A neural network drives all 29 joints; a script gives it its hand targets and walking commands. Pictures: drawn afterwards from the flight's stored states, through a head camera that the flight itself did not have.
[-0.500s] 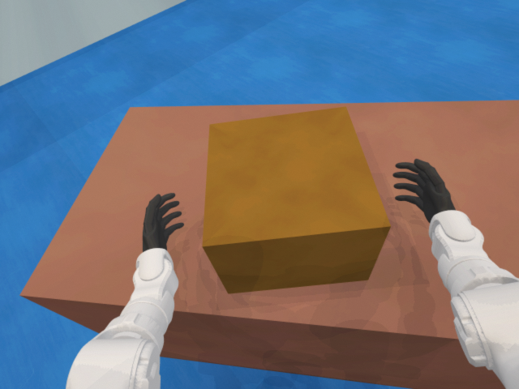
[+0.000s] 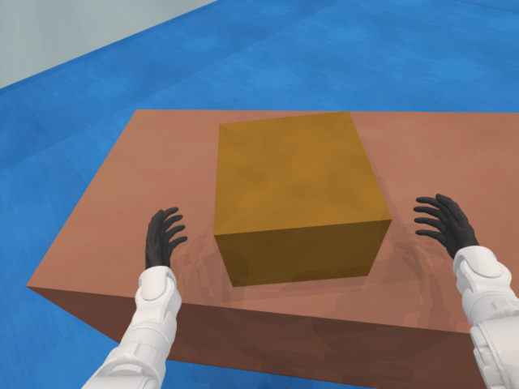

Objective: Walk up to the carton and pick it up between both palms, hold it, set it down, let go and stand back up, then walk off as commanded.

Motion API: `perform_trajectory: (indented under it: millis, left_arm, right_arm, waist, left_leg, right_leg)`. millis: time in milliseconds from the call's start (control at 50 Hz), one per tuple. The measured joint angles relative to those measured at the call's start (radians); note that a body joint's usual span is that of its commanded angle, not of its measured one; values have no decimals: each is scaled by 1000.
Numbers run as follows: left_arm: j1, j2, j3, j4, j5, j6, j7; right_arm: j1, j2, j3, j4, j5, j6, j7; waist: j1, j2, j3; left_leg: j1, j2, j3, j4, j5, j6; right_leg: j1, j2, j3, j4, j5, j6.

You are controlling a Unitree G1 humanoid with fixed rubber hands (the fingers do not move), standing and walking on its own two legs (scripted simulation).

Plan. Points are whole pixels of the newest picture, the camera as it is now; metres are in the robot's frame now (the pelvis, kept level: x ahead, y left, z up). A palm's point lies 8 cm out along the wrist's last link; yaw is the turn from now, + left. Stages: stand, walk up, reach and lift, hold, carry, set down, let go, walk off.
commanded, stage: set down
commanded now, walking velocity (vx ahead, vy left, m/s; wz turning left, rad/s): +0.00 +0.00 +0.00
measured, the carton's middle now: (291, 197) +0.48 +0.03 -0.02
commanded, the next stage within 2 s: none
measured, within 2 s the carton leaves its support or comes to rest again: neither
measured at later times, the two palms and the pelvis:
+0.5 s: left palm (159, 260) +0.30 +0.23 +0.03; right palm (473, 265) +0.35 -0.25 +0.01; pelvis +0.02 +0.00 +0.01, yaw +0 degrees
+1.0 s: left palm (141, 309) +0.22 +0.23 +0.02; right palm (507, 344) +0.24 -0.27 +0.00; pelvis +0.03 +0.01 +0.02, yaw +0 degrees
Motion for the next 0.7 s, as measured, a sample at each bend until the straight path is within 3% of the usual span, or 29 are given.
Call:
perform_trajectory:
  millis: [240,480,700]
  left_arm:
    - [34,33,-57,-79,0,71,40]
    - [210,-1,-57,-328,2,141,44]
    - [478,-49,-57,-542,74,160,44]
  right_arm:
    - [53,-3,0,-83,2,52,68]
    - [248,-5,0,-216,2,33,71]
    - [502,-20,0,-381,29,-36,75]
  waist:
    - [-25,-10,6]
    - [-39,-20,52]
    - [-60,-17,93]
  left_leg:
    - [16,0,-4,-4,4,17]
    - [180,0,-2,-93,4,4]
    - [346,0,-2,-172,4,12]
  right_leg:
    - [21,4,0,-12,1,2]
    - [180,4,-2,-87,-2,4]
    - [356,5,-5,-180,1,12]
